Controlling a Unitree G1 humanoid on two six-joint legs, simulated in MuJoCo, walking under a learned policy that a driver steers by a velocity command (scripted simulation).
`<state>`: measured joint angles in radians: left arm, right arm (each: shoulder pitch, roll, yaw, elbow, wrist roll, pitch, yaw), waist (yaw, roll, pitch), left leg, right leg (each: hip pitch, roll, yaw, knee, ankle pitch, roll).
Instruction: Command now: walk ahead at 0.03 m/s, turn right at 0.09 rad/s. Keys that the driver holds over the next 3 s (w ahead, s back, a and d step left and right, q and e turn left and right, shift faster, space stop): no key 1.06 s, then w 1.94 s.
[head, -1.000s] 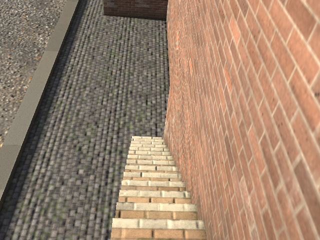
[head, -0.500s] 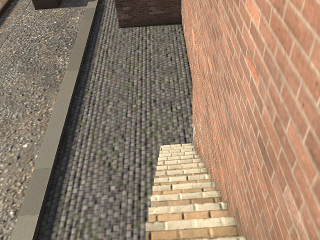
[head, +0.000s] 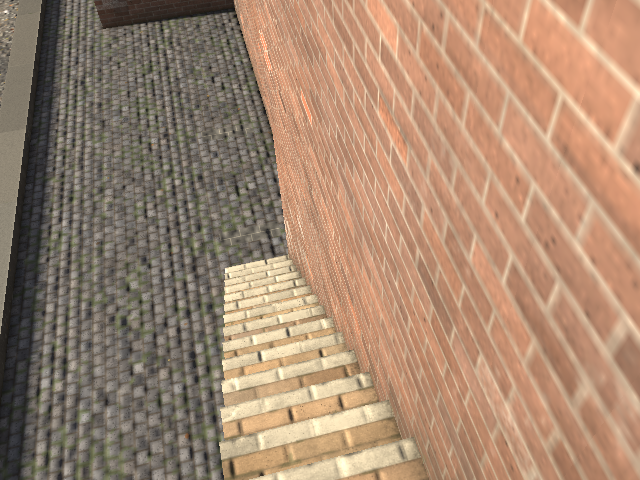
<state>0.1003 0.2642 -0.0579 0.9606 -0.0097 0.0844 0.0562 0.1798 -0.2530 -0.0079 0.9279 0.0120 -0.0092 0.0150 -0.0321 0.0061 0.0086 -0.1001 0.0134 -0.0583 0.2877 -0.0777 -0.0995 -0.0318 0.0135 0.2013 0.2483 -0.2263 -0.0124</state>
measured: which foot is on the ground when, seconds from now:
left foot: down 0.00-1.00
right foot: down 0.00-1.00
